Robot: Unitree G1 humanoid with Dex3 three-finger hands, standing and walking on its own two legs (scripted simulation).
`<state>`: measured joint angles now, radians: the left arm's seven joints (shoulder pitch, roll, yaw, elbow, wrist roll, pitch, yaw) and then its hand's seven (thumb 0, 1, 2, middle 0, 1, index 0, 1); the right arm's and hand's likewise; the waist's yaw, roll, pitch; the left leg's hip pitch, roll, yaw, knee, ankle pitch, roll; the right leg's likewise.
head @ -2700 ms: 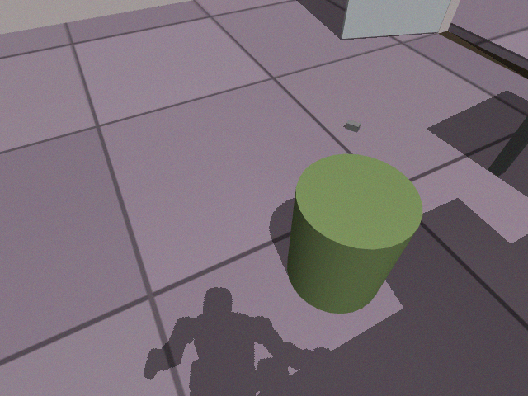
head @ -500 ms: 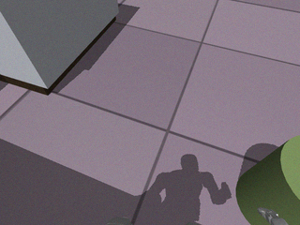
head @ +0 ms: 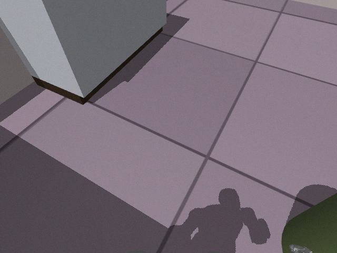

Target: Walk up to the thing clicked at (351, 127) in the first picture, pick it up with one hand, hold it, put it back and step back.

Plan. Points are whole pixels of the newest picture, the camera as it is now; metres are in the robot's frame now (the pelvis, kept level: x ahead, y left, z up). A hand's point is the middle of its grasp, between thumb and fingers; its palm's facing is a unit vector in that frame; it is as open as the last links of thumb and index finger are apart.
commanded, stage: walk up
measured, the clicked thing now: out of the picture +0.57 -1.69 -0.73
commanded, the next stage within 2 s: stand in 0.74 s
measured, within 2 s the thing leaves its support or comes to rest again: neither
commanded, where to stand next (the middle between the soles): +0.07 -0.04 m, yaw -1 degrees
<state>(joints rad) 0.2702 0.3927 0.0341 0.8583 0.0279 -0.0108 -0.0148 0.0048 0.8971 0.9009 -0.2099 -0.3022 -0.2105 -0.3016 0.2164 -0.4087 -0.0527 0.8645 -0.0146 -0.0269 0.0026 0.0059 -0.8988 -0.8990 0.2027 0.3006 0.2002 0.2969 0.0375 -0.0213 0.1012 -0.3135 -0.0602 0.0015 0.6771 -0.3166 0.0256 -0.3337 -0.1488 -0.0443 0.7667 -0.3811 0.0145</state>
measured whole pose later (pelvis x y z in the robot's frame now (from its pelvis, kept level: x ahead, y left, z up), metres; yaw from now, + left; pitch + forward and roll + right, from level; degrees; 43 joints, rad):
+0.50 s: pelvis +0.01 -0.02 +0.02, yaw +2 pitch -2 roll +0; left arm 0.11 0.35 0.00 1.06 0.00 -0.02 -0.02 0.00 0.90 0.90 -0.21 -0.30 -0.21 -0.30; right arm 0.11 -0.36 0.01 1.07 0.00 -0.03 0.01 0.01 -0.90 -0.90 0.20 0.30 0.20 0.30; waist 0.01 0.01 0.07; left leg -0.21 -0.01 -0.07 0.47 -0.23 -0.01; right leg -0.18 -0.04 -0.03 0.48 -0.25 0.02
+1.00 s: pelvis +0.02 -0.03 +0.03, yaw +2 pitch -2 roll +0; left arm 0.08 0.36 0.01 1.16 0.01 -0.02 -0.01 0.00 0.90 0.90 -0.21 -0.30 -0.21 -0.30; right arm 0.07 -0.35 0.00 1.16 0.00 -0.02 0.01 0.01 -0.90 -0.90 0.20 0.30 0.20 0.30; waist 0.01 0.00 0.06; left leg -0.13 0.01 -0.06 0.34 -0.17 -0.03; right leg -0.11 -0.03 -0.03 0.34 -0.19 0.02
